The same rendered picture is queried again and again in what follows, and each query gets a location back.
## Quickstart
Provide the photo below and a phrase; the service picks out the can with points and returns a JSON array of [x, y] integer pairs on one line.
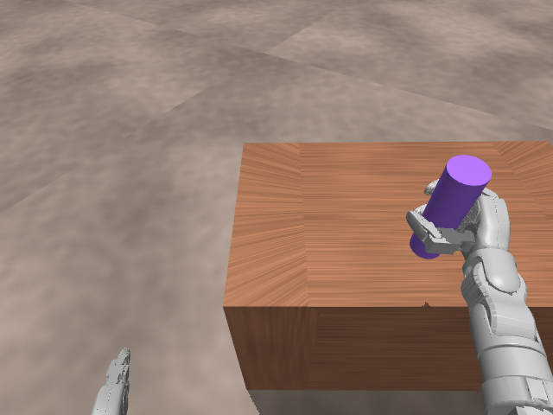
[[458, 188]]

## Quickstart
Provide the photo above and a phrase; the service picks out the left robot hand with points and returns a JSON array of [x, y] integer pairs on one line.
[[112, 398]]

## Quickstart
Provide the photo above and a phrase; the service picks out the right robot hand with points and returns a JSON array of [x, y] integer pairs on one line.
[[486, 225]]

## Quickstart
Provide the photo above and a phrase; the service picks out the right robot arm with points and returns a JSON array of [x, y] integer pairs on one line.
[[517, 379]]

